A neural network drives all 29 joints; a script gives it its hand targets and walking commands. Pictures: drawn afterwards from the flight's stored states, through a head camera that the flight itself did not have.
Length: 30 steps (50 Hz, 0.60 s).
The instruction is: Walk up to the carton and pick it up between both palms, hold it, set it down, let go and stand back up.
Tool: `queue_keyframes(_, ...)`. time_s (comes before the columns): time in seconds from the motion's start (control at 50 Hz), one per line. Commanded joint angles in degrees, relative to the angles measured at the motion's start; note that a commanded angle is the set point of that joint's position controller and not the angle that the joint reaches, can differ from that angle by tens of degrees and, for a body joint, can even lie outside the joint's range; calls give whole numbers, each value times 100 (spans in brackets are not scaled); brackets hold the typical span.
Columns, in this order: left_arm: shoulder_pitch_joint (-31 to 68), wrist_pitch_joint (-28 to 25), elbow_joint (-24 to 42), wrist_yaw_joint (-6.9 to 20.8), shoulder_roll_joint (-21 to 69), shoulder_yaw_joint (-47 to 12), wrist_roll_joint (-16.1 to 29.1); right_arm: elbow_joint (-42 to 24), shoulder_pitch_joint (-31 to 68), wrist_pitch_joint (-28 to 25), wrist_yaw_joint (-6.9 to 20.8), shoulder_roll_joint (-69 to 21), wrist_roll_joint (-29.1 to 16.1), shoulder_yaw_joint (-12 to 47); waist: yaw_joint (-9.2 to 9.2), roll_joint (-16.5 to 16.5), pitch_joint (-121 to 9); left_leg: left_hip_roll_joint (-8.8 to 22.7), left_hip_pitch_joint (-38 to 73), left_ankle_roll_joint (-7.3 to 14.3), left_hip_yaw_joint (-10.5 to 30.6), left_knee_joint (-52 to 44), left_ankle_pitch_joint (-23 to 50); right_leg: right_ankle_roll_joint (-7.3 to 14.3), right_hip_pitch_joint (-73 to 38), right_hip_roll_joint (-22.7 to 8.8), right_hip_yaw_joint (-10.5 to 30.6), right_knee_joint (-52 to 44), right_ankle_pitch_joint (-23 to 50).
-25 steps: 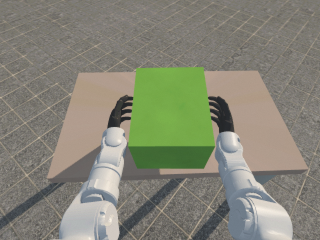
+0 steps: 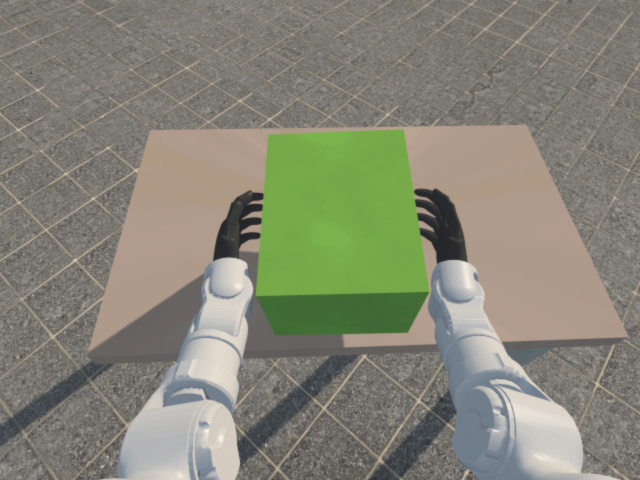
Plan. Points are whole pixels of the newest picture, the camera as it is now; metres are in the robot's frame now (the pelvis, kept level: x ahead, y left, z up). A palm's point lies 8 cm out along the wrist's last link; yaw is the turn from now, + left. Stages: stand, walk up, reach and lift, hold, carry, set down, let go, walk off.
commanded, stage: set down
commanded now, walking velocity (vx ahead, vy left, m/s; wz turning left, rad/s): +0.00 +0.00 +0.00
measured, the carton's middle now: (338, 234) +0.43 +0.00 -0.01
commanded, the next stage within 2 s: none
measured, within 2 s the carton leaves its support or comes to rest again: rests again in 1.24 s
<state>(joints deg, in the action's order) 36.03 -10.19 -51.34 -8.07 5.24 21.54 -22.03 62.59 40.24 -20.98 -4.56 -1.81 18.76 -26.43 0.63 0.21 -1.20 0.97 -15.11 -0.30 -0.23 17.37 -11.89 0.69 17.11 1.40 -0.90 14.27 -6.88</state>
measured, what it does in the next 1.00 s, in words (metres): stands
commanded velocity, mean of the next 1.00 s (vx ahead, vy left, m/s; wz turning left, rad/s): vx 0.00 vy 0.00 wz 0.00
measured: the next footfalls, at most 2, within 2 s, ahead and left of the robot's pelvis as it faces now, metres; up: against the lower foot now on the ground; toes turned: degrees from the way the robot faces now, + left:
none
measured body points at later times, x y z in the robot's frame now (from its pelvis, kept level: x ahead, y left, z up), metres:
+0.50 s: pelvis +0.00 +0.00 +0.00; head +0.10 +0.01 +0.44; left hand +0.40 +0.15 -0.01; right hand +0.41 -0.14 +0.00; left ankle -0.05 +0.12 -0.75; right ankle -0.01 -0.11 -0.75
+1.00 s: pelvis +0.00 +0.00 -0.01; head +0.13 +0.01 +0.43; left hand +0.40 +0.14 -0.04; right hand +0.41 -0.14 -0.03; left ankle -0.05 +0.12 -0.75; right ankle -0.01 -0.11 -0.75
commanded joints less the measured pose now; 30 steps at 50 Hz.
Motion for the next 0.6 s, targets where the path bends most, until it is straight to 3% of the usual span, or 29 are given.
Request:
queue_keyframes(0.0, 3150, -490, 237, 547, 3108, -665, -303, 123, 2944, -390, 844, -3056, 686, 675, 7, -25, -2925, 81, -11, -155, -461, 406, 2842, -46, -1669, -123, -433, 637, 2699)
queue_keyframes(0.02, 3387, -534, 326, 521, 3226, -767, -247, 114, 3006, -417, 856, -3079, 754, 631, -99, -106, -3078, 77, 35, -195, -449, 404, 2799, -65, -1549, -111, -483, 639, 2586)
queue_keyframes(0.12, 3182, -604, 76, 527, 3067, -494, -435, 128, 2962, -447, 845, -3042, 862, 507, 61, -48, -2932, 75, -120, -163, -513, 427, 2683, -38, -1473, -127, -433, 638, 2427)
queue_keyframes(0.2, 3243, -654, 131, 529, 3105, -454, -438, 190, 2908, -439, 849, -3072, 928, 432, 29, 24, -2945, 83, -282, -101, -489, 340, 2356, -52, -1475, -143, -450, 616, 2207)
queue_keyframes(0.22, 3327, -671, 124, 531, 3086, -485, -430, 216, 2914, -438, 859, -3086, 990, 423, -63, 13, -2932, 76, -313, -95, -492, 359, 2350, -59, -1454, -163, -485, 622, 2248)
queue_keyframes(0.24, 3296, -684, 79, 526, 3050, -411, -452, 182, 2909, -435, 866, -3074, 966, 433, 7, 1, -2908, 79, -296, -93, -487, 378, 2435, -61, -1420, -149, -467, 677, 2263)
queue_keyframes(0.26, 3342, -717, 129, 527, 3125, -485, -428, 181, 2915, -464, 862, -3106, 970, 422, -42, -42, -3051, 76, -255, -138, -496, 407, 2520, -54, -1388, -133, -473, 695, 2334)
queue_keyframes(0.28, 3196, -732, 29, 517, 3100, -384, -494, 165, 2992, -503, 878, -3069, 956, 498, 78, -17, -3054, 91, -272, -147, -484, 415, 2585, -47, -1367, -128, -468, 701, 2421)
queue_keyframes(0.32, 3176, -772, 29, 499, 3136, -436, -504, 171, 2929, -536, 868, -3059, 1053, 379, -30, -84, -3175, 106, -182, -160, -476, 470, 2734, -36, -1266, -119, -498, 673, 2363)
queue_keyframes(0.38, 3226, -847, 62, 490, 3125, -443, -508, 242, 2858, -587, 846, -3092, 1086, 367, -46, -53, -3226, 99, -186, -168, -475, 519, 2773, -37, -1165, -105, -488, 701, 2322)
queue_keyframes(0.4, 3250, -875, 61, 471, 3129, -457, -495, 178, 2994, -630, 870, -3081, 1083, 346, 27, -72, -3349, 113, -159, -167, -475, 554, 2859, -36, -1075, -85, -499, 715, 2254)
queue_keyframes(0.46, 3185, -934, 21, 458, 3197, -501, -549, 280, 2878, -718, 857, -3057, 1185, 272, -47, -187, -3442, 161, 8, -236, -440, 685, 3215, 16, -814, -60, -520, 706, 2246)
queue_keyframes(0.48, 3157, -981, 28, 443, 3187, -460, -550, 427, 2786, -727, 857, -3107, 1170, 276, 45, -185, -3501, 154, -1, -220, -453, 669, 3217, 33, -884, -73, -499, 703, 2230)
queue_keyframes(0.5, 3172, -1004, 75, 443, 3196, -505, -546, 374, 2773, -748, 851, -3114, 1207, 245, -13, -157, -3539, 149, -19, -222, -470, 682, 3203, 29, -863, -48, -498, 674, 2231)
queue_keyframes(0.56, 2861, -1048, -221, 448, 3215, -342, -619, 357, 2768, -820, 852, -3114, 1228, 300, 97, -60, -3408, 126, -176, -198, -454, 683, 3245, 26, -905, -63, -505, 747, 2405)
queue_keyframes(0.58, 2920, -1059, -148, 463, 3223, -374, -632, 436, 2765, -811, 843, -3144, 1227, 238, 47, -59, -3416, 125, -163, -207, -467, 653, 3158, 21, -965, -49, -513, 717, 2339)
